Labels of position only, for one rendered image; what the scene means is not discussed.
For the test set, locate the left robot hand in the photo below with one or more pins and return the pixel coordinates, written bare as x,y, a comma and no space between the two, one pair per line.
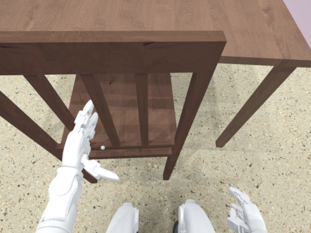
78,142

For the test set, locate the chair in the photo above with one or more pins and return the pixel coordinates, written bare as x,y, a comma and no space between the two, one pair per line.
127,76

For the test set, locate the robot thigh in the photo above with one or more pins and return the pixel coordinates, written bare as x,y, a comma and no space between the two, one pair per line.
193,219
125,220

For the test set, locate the robot right thigh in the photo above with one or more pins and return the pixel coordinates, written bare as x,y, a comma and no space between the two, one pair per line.
193,219

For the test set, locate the table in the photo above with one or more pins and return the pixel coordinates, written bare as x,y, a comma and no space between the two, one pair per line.
258,32

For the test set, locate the robot left thigh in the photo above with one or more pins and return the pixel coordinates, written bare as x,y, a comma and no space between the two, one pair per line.
125,220

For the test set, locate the right robot hand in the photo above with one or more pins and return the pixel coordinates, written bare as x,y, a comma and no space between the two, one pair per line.
250,218

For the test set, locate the robot left forearm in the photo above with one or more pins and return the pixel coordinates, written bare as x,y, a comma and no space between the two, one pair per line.
61,211

